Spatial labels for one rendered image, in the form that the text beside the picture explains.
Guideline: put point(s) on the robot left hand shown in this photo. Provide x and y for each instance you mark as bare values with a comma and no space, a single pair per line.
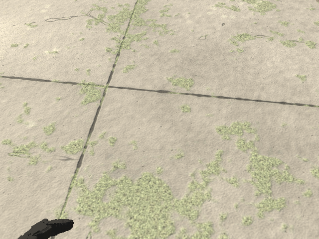
48,228

